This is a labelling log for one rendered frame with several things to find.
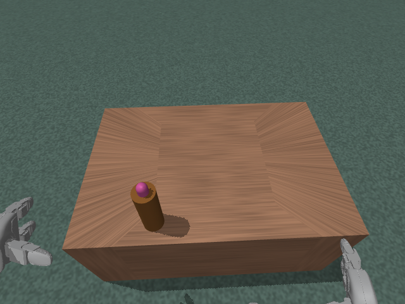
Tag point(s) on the right robot hand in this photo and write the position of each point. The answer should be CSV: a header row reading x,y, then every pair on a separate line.
x,y
356,281

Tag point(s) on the left robot hand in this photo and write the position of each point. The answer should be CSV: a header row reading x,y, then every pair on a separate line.
x,y
14,239

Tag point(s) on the bottle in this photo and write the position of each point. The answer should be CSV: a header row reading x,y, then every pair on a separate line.
x,y
146,201

